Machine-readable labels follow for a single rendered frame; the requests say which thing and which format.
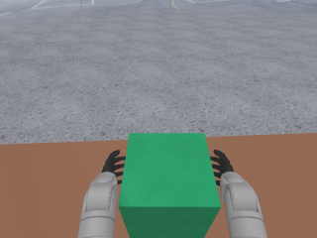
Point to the robot right forearm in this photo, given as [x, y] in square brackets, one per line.
[243, 211]

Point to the robot left forearm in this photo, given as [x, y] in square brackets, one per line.
[98, 213]

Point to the left robot hand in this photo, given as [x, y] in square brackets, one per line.
[110, 166]

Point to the right robot hand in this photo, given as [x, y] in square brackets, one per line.
[223, 167]

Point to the carton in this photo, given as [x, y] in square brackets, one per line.
[168, 186]

